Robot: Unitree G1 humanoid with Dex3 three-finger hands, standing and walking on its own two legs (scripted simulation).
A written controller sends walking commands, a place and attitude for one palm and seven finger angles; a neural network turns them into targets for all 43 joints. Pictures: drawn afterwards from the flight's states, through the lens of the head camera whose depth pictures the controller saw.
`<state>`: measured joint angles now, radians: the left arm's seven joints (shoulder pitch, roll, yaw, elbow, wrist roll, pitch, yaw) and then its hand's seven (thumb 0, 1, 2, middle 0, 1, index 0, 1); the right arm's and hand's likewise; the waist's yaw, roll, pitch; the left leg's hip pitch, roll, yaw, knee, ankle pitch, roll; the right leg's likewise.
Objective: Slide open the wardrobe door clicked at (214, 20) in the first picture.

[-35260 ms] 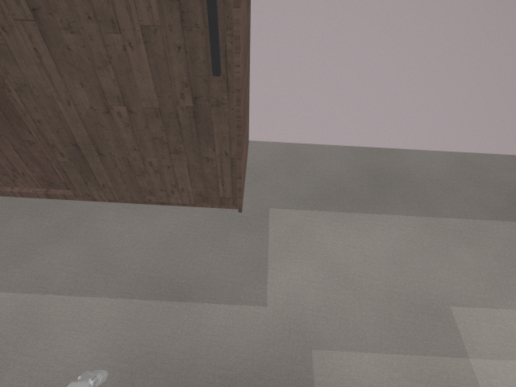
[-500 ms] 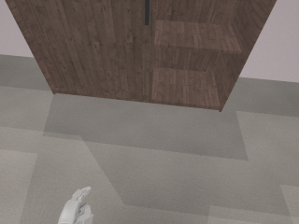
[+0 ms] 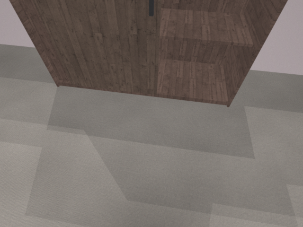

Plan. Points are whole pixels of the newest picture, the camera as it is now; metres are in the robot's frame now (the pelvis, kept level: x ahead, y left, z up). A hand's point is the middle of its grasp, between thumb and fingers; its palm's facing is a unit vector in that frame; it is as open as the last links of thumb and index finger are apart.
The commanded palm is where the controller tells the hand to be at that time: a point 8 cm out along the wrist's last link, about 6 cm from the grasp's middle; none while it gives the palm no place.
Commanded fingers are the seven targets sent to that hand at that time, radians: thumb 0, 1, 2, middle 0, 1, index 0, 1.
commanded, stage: let the arm hang, fingers relaxed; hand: right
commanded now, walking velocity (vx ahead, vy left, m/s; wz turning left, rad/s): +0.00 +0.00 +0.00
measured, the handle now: out of the picture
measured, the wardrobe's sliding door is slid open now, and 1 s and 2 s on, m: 0.63 0.63 0.63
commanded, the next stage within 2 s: look to check the result in 0.58 s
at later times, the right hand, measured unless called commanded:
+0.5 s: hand out of the picture +0.03 -0.19 -0.18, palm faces -0.04 +0.98 -0.20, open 7.3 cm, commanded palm none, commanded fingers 0.00 -0.90 -0.90 0.20 0.30 0.20 0.30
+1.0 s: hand out of the picture +0.02 -0.20 -0.18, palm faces -0.04 +0.98 -0.19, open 7.4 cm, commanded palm none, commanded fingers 0.00 -0.90 -0.90 0.20 0.30 0.20 0.30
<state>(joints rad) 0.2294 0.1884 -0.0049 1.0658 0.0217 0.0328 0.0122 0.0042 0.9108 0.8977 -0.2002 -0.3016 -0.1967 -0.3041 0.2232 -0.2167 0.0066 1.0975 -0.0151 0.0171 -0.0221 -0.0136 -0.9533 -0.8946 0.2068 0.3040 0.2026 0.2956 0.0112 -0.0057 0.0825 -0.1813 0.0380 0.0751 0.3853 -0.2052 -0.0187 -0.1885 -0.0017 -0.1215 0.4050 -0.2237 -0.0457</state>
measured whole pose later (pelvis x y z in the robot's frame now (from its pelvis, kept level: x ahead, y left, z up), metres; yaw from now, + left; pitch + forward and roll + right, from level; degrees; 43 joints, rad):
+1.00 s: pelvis +0.01 -0.03 +0.00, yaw +1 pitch -1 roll +0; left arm 0.23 0.15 0.00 1.14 0.02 0.00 0.03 0.00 0.91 0.90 -0.20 -0.30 -0.20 -0.30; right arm 0.22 -0.15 0.01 1.16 -0.02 0.01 -0.03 0.01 -0.91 -0.90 0.20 0.30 0.20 0.30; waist 0.01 0.00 0.08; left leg -0.14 0.08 0.03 0.39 -0.21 -0.06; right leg -0.12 0.05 -0.16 0.37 -0.23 -0.09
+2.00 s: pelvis +0.01 -0.03 +0.00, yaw +1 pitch -1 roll +0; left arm 0.22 0.16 0.00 1.14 0.02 0.00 0.03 0.00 0.91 0.90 -0.20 -0.30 -0.20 -0.30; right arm 0.21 -0.16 0.01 1.16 -0.02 0.01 -0.03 0.01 -0.91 -0.90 0.20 0.30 0.20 0.30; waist 0.01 0.01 0.09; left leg -0.14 0.08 0.04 0.37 -0.21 -0.07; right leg -0.12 0.05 -0.15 0.35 -0.22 -0.09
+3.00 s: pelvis +0.02 -0.01 +0.00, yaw +1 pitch -1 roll +0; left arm 0.22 0.17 0.00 1.15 0.01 0.00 0.03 0.00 0.91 0.90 -0.20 -0.30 -0.20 -0.30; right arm 0.20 -0.17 0.01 1.16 -0.02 0.00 -0.03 0.01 -0.91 -0.90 0.20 0.30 0.20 0.30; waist 0.01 0.00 0.08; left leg -0.12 0.06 0.05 0.35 -0.21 -0.04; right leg -0.10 0.03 -0.14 0.33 -0.22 -0.06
